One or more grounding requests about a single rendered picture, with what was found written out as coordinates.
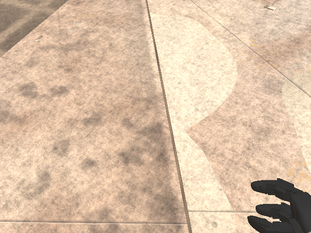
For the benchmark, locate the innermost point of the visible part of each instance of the right robot hand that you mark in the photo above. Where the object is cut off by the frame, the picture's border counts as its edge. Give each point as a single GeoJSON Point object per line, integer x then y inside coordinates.
{"type": "Point", "coordinates": [294, 218]}

